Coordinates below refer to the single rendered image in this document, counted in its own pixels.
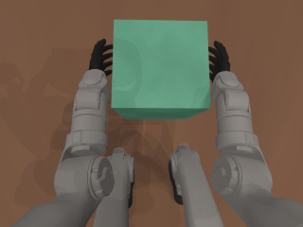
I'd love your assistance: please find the right robot upper arm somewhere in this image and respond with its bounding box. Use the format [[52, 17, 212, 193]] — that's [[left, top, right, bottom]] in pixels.
[[210, 154, 303, 227]]

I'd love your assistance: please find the robot right forearm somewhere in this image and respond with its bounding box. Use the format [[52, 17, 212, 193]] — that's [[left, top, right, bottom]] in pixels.
[[210, 71, 269, 168]]

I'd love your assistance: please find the robot left foot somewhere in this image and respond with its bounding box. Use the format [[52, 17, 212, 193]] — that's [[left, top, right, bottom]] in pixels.
[[128, 181, 134, 209]]

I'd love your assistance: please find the left robot hand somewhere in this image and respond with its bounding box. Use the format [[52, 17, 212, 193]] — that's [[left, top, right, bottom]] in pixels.
[[89, 39, 114, 77]]

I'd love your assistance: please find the left robot upper arm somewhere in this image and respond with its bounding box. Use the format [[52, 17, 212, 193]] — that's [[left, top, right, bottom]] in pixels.
[[10, 154, 115, 227]]

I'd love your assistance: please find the right robot hand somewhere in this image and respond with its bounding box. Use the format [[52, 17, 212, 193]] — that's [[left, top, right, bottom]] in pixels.
[[208, 41, 230, 83]]

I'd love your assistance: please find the carton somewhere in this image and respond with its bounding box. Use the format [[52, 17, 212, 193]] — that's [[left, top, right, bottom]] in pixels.
[[111, 19, 211, 120]]

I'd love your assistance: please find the robot left forearm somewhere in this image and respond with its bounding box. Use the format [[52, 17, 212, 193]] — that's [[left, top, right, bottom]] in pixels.
[[54, 69, 110, 191]]

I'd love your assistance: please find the robot right thigh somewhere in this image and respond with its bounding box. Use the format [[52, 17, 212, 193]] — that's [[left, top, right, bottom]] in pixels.
[[169, 148, 224, 227]]

